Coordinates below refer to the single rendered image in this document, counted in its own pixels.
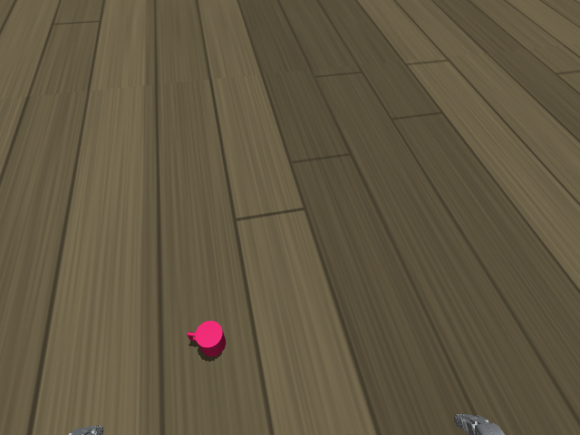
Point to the mug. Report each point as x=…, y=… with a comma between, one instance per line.
x=210, y=338

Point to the right robot hand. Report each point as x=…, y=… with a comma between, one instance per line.
x=477, y=425

